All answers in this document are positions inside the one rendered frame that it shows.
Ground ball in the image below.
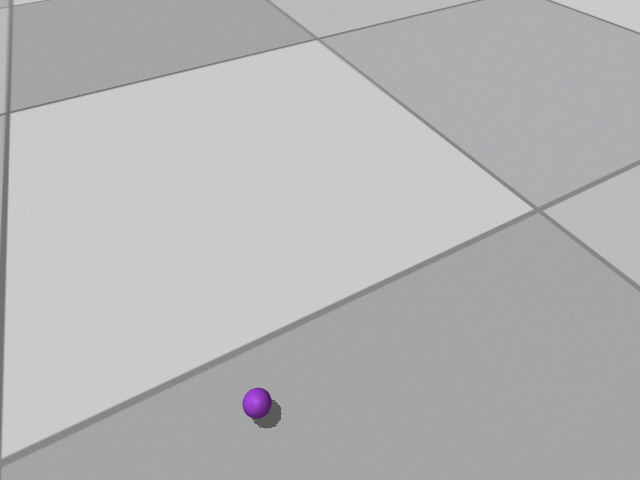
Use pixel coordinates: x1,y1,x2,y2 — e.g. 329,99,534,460
243,388,272,419

